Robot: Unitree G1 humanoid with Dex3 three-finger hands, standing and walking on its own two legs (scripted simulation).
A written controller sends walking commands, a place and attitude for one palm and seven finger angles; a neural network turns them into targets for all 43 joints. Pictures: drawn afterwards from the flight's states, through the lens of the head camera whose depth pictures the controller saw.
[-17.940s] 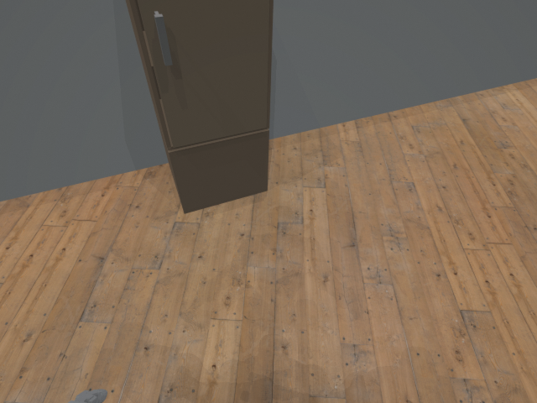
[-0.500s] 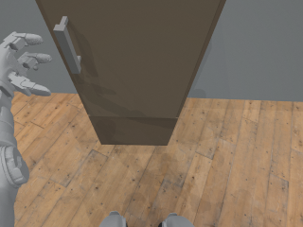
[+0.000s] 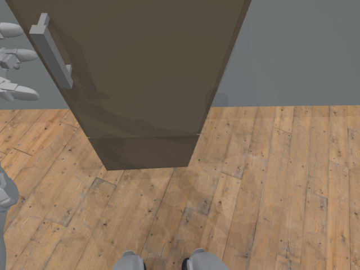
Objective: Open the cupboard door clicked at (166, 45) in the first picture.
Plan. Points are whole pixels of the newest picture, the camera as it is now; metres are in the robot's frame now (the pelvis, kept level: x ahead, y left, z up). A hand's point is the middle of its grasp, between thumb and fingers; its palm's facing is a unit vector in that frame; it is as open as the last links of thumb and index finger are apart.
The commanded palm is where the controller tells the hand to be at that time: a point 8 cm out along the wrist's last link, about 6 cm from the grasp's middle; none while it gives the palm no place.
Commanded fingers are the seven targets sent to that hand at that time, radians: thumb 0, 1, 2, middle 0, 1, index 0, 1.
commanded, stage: move the hooked fingers beside the handle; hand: left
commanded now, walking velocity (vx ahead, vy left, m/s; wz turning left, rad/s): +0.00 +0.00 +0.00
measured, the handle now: (56, 53) +0.54 +0.21 +0.12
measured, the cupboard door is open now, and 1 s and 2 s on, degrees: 0 0 0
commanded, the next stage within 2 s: slide the fingers in behind the handle in 0.60 s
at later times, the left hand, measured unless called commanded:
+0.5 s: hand (16, 73) +0.49 +0.27 +0.12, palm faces +0.00 -1.00 +0.00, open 14.0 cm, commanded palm +0.47 +0.31 +0.12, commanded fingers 0.00 -0.50 0.30 -0.30 -1.20 -0.30 -1.20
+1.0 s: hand (27, 69) +0.50 +0.25 +0.12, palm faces -0.01 -1.00 +0.00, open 14.0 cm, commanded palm +0.48 +0.29 +0.11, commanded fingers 0.00 -0.50 0.30 -0.30 -1.20 -0.30 -1.20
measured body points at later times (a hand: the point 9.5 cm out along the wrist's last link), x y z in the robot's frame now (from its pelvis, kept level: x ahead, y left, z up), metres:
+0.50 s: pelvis +0.00 +0.00 +0.00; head +0.11 +0.02 +0.43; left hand +0.48 +0.32 +0.12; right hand +0.03 -0.27 -0.10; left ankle +0.01 +0.11 -0.70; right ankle -0.01 -0.12 -0.70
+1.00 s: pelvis -0.01 +0.00 +0.00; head +0.11 +0.02 +0.43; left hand +0.49 +0.31 +0.12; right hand -0.02 -0.27 -0.10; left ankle +0.01 +0.11 -0.70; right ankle -0.01 -0.12 -0.70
